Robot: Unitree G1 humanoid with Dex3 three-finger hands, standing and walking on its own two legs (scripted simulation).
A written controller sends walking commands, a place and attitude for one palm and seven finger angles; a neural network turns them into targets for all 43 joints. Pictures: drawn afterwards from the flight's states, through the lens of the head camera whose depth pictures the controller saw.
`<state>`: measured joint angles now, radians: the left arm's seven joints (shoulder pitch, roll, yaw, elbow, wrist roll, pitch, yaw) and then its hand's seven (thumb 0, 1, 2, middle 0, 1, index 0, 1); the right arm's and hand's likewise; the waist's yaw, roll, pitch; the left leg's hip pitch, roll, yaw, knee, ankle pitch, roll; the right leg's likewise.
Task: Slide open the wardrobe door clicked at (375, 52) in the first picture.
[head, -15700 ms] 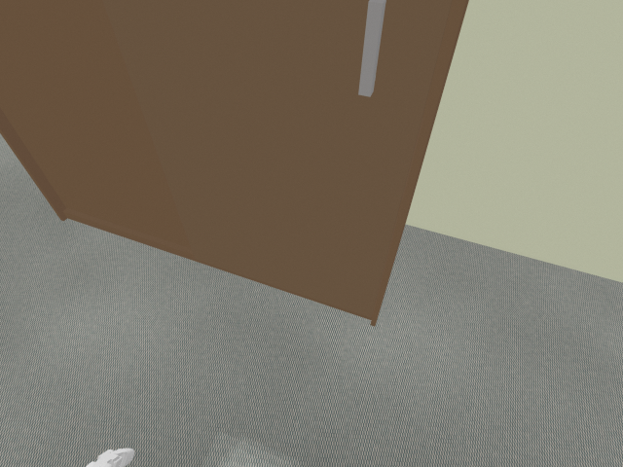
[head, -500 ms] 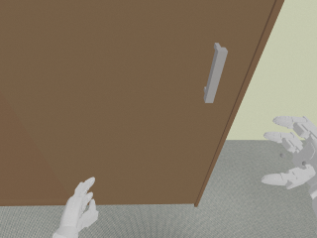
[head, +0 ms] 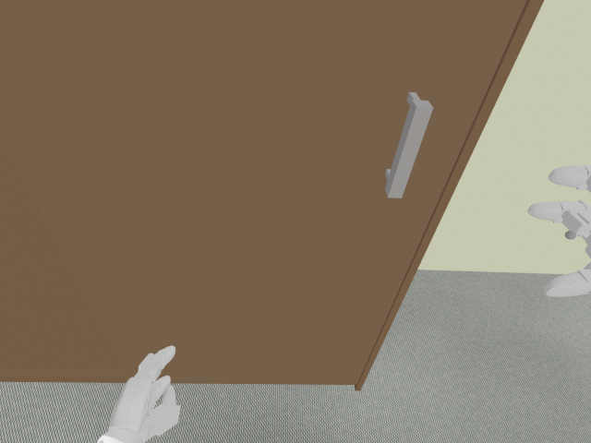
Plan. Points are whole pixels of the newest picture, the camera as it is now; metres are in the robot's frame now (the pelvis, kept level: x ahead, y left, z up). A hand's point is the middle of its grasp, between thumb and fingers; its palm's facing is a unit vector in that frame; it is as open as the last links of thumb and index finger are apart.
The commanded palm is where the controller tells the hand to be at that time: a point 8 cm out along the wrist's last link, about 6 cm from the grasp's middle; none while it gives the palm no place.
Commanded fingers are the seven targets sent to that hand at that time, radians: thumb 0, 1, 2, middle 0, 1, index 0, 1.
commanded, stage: raise the hand with hooked fingers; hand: right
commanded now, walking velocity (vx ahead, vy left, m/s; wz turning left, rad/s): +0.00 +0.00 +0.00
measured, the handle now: (403, 146) +0.49 -0.15 +0.21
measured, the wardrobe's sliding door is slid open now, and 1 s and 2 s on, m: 0.00 0.00 0.00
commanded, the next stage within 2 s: move the hooked fingers beside the handle in 0.36 s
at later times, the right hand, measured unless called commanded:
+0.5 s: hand (536, 231) +0.30 -0.26 +0.22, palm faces +0.07 +0.99 -0.11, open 13.9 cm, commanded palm +0.26 -0.30 +0.23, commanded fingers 0.00 0.50 -0.30 0.30 1.20 0.30 1.20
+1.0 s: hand (513, 210) +0.34 -0.25 +0.21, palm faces +0.04 +1.00 -0.07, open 13.9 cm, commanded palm +0.30 -0.30 +0.22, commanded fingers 0.00 0.50 -0.30 0.30 1.20 0.30 1.20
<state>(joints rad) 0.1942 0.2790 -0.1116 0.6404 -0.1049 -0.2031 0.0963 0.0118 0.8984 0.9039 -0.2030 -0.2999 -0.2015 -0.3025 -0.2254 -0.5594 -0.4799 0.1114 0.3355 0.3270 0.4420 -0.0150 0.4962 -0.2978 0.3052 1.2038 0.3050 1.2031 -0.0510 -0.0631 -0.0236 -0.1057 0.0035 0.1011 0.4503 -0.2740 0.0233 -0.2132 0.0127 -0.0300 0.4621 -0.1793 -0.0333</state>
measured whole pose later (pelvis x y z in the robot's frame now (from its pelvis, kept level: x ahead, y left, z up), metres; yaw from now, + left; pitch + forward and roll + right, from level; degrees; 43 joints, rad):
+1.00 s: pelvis +0.02 +0.01 +0.00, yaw +1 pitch -2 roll +0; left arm 0.20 0.27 -0.09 0.63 -0.10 -0.18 0.10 0.01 0.90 0.90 -0.20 -0.30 -0.20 -0.30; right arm -0.30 -0.50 -0.44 0.20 0.31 0.28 0.39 -0.02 0.50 -0.30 0.31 1.20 0.30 1.20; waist -0.03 -0.05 -0.03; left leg -0.12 0.00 0.09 0.47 -0.31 0.03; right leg -0.23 0.01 -0.04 0.48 -0.22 -0.03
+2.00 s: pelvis +0.02 +0.01 +0.00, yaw +1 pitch -1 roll +0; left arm 0.25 0.29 -0.07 0.66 -0.10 -0.12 0.10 0.01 0.90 0.90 -0.20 -0.30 -0.20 -0.30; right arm -0.56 -0.47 -0.35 0.53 0.25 0.20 0.30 -0.02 0.50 -0.30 0.30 1.20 0.30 1.20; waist 0.02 -0.05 -0.04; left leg -0.14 -0.02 0.08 0.45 -0.29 0.04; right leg -0.24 -0.01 -0.04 0.46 -0.20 -0.02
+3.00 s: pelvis +0.02 +0.00 +0.00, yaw +2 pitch -1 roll +0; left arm 0.25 0.27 -0.07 0.64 -0.10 -0.10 0.10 0.01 0.90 0.90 -0.20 -0.30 -0.20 -0.30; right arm -0.53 -0.46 -0.34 0.48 0.25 0.20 0.29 -0.02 0.50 -0.30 0.30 1.20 0.30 1.20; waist 0.01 -0.04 -0.04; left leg -0.14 -0.01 0.07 0.44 -0.29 0.02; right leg -0.24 0.00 -0.05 0.47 -0.21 -0.03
